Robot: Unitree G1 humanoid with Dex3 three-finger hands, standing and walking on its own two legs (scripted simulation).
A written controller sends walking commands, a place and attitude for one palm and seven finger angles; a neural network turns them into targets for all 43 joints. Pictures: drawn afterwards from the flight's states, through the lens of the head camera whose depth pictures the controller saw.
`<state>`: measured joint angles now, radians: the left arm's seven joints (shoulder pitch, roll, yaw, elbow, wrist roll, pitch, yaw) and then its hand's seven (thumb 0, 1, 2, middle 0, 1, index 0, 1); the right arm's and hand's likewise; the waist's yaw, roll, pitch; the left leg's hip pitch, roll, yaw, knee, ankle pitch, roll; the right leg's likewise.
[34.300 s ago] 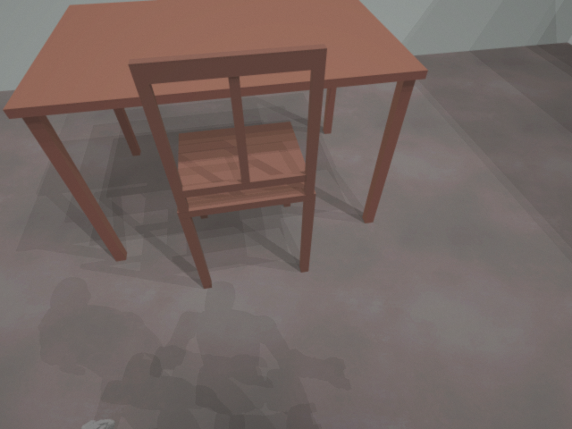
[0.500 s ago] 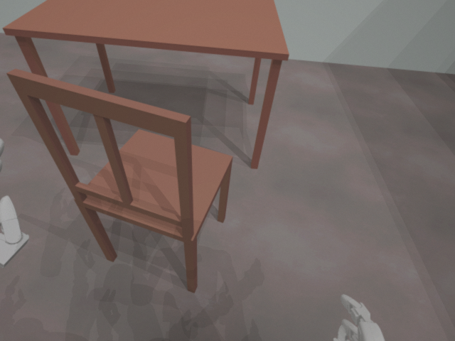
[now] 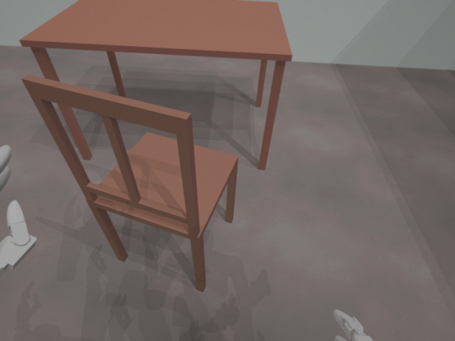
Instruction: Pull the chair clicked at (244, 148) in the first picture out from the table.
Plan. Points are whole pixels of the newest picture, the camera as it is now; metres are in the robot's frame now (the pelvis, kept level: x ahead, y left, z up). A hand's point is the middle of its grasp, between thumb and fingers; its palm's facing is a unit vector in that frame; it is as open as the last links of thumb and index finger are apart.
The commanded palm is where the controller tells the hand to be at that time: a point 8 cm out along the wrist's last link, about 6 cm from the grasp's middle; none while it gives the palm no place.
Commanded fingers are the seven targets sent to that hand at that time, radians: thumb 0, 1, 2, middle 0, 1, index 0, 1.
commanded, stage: let the arm hang, fingers relaxed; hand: left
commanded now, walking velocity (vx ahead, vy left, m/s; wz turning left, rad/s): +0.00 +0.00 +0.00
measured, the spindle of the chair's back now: (123, 163) +0.56 +0.32 -0.06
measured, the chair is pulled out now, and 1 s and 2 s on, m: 0.52 0.52 0.52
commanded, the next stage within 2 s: look to check the result in 1.10 s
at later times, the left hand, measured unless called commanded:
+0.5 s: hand out of the picture +0.00 +0.19 -0.17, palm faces +0.06 -0.97 -0.22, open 7.1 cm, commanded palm none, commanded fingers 0.00 0.90 0.90 -0.20 -0.30 -0.20 -0.30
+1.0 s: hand out of the picture +0.01 +0.14 -0.17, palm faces +0.06 -0.99 -0.15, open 7.3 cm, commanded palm none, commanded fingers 0.00 0.90 0.90 -0.20 -0.30 -0.20 -0.30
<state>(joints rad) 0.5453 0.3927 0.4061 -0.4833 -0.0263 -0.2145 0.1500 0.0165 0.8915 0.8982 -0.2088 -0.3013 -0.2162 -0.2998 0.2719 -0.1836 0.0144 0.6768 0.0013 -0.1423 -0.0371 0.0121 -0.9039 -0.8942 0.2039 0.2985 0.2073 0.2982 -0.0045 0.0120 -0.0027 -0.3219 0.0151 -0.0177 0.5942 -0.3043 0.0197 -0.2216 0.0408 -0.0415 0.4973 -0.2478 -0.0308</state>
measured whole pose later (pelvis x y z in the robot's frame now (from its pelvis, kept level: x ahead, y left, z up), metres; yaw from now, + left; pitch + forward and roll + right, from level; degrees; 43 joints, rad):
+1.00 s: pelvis +0.03 -0.01 +0.01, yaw +1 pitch -2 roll +0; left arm 0.33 0.10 0.00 1.09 0.01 0.00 0.03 0.02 0.92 0.90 -0.20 -0.30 -0.21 -0.30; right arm 0.36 -0.11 0.00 1.10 -0.02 -0.01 -0.03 0.00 -0.91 -0.89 0.20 0.30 0.20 0.30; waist 0.00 0.00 0.02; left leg -0.22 0.00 -0.03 0.47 -0.22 -0.01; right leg -0.17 0.02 -0.05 0.46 -0.27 -0.04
